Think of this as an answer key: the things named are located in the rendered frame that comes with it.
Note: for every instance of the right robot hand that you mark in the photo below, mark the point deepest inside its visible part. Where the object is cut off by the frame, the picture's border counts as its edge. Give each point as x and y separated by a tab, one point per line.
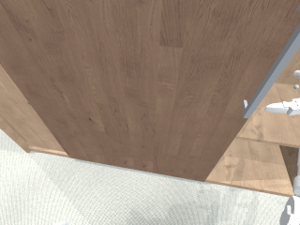
290	108

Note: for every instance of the robot right upper arm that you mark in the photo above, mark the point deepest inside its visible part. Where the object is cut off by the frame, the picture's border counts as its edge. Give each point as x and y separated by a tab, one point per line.
291	213

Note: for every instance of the handle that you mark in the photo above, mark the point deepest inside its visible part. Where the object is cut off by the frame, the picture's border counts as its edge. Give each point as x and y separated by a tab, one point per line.
282	61

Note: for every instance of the wardrobe door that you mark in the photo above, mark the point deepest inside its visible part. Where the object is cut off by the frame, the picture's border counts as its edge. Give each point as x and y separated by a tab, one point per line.
17	112
148	85

